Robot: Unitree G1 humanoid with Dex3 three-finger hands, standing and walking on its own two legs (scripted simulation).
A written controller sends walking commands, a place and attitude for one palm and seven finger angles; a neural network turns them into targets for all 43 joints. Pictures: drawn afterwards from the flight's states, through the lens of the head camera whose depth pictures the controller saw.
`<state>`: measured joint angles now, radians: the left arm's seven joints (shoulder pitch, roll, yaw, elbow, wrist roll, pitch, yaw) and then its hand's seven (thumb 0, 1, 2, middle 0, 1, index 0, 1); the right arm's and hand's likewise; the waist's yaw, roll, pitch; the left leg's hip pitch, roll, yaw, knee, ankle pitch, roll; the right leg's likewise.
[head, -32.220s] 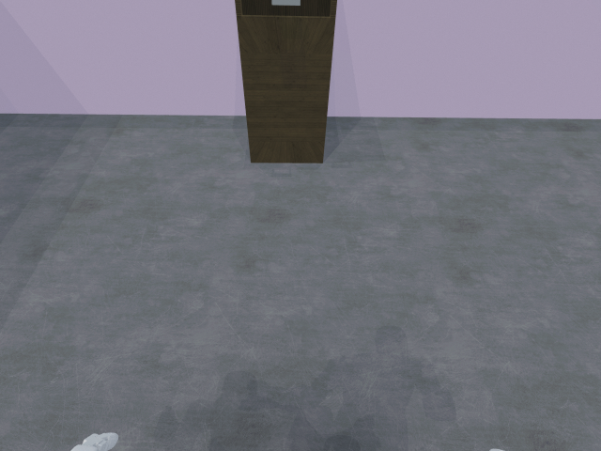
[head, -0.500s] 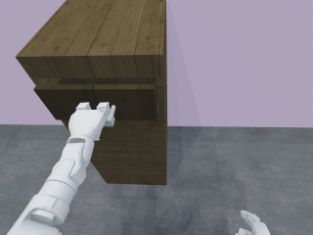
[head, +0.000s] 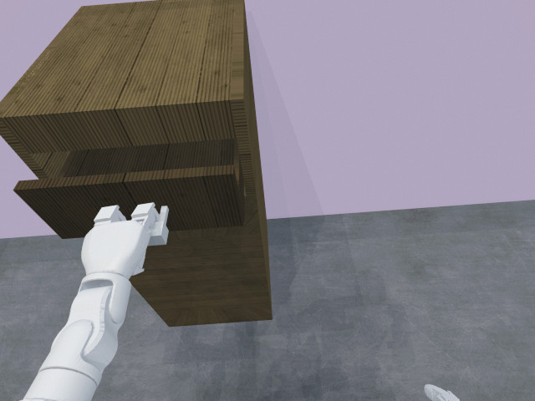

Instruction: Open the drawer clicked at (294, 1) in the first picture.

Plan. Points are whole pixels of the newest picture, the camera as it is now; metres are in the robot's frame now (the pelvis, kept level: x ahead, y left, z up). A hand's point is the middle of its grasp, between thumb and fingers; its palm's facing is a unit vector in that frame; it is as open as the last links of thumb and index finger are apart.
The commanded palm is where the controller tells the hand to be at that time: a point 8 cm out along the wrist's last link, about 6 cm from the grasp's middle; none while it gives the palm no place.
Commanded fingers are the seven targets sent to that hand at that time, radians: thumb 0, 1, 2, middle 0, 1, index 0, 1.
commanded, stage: pull the drawer open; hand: left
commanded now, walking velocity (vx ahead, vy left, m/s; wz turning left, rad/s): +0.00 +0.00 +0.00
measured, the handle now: (135, 224) +0.39 +0.23 +0.05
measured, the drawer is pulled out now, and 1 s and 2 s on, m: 0.08 0.28 0.30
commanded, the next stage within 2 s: open the thumb to release the handle in 1.24 s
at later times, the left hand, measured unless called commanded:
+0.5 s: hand (116, 337) +0.21 +0.21 +0.03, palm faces -0.01 -0.11 -0.99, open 6.2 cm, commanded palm +0.17 +0.22 +0.09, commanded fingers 0.00 0.90 0.90 -0.40 -1.35 -0.40 -1.35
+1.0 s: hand out of the picture +0.12 +0.21 +0.03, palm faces -0.03 -0.10 -0.99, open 6.2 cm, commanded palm +0.07 +0.21 +0.09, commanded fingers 0.00 0.90 0.90 -0.40 -1.35 -0.40 -1.35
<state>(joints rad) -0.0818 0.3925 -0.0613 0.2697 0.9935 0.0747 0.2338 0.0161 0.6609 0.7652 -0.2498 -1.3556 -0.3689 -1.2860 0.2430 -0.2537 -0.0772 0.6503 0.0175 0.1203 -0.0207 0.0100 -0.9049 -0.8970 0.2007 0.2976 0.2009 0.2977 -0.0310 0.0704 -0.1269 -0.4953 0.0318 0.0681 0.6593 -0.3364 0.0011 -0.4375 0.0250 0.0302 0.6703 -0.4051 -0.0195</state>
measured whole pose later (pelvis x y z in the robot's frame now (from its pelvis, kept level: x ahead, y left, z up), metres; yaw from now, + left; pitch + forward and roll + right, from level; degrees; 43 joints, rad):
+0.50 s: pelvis +0.00 +0.00 +0.00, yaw +1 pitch +6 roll +1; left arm 0.34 0.38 -0.14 -0.12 1.02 0.07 0.25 0.02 0.65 0.75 -0.24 -1.34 -0.40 -1.26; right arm 0.05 -0.20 -0.01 0.57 -0.01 0.10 0.01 0.01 -0.90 -0.90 0.20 0.30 0.20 0.30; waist 0.07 0.06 -0.10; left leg -0.42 0.02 0.05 0.67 -0.35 -0.01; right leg -0.35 0.02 0.01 0.68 -0.43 -0.02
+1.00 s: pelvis -0.01 -0.01 -0.01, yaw +0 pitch +8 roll +1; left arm 0.77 0.43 -0.05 -0.38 0.98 -0.01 0.37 0.03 0.65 0.72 -0.24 -1.32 -0.38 -1.27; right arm 0.14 -0.25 -0.03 0.53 -0.03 0.12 0.06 0.01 -0.90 -0.90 0.20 0.30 0.20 0.30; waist 0.06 0.07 -0.13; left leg -0.52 0.05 0.06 0.78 -0.39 -0.02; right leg -0.47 0.04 0.03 0.81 -0.47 -0.04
